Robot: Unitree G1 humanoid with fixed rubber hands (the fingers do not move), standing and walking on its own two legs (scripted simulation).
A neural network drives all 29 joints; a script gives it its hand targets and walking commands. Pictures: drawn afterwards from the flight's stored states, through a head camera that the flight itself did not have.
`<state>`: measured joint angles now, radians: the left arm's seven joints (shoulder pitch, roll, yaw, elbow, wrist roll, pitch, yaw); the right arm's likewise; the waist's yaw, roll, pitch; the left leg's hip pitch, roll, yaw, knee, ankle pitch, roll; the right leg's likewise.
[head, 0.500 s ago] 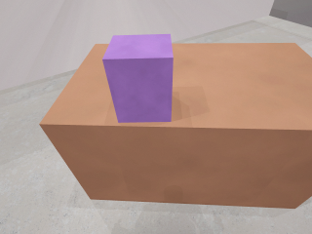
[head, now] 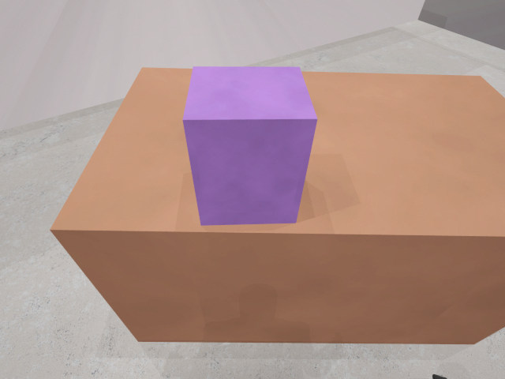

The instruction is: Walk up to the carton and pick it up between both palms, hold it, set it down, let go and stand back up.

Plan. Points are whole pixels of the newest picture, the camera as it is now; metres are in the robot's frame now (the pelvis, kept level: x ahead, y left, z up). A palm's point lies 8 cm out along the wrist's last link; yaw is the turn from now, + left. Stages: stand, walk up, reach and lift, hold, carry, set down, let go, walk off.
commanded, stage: walk up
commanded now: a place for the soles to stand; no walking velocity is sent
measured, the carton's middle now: (247, 149) +0.53 +0.02 +0.09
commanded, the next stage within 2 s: none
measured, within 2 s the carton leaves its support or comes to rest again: neither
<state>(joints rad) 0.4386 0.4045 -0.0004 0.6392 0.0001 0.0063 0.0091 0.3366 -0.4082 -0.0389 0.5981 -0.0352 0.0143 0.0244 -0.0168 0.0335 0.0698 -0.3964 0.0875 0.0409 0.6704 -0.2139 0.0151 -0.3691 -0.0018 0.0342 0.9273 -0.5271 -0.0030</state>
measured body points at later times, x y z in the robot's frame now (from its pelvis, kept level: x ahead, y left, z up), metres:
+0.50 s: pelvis +0.03 -0.03 +0.00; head +0.04 -0.05 +0.45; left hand +0.14 +0.27 -0.08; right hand +0.12 -0.34 -0.10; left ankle +0.09 +0.12 -0.72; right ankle +0.03 -0.16 -0.72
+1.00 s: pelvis +0.04 -0.03 +0.01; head +0.06 -0.04 +0.45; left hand +0.15 +0.27 -0.09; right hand +0.14 -0.35 -0.10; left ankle +0.09 +0.12 -0.72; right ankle +0.03 -0.16 -0.72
